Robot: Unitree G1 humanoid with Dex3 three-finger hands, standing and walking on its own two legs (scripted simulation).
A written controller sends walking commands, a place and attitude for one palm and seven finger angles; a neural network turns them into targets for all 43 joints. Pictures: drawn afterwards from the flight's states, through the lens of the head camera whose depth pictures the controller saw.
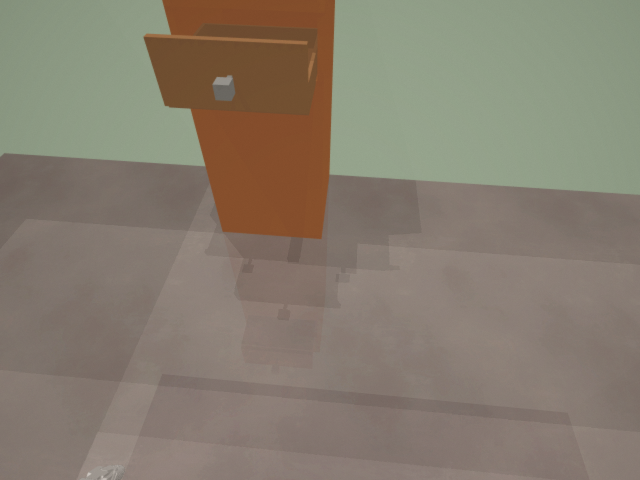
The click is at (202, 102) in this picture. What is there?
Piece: drawer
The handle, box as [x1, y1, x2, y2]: [212, 75, 234, 100]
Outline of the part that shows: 231,75 227,75 226,77 216,77 212,84 215,99 231,100 234,94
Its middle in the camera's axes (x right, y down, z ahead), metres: -0.23 -0.37 +0.94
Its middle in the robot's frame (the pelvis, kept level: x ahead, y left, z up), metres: +0.95 +0.28 +0.03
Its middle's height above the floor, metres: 0.80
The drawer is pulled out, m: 0.20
